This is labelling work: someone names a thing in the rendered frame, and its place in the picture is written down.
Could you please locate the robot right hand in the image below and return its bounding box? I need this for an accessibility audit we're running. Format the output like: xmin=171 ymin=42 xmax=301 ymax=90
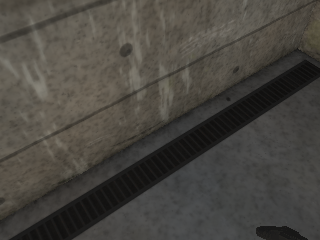
xmin=256 ymin=226 xmax=308 ymax=240

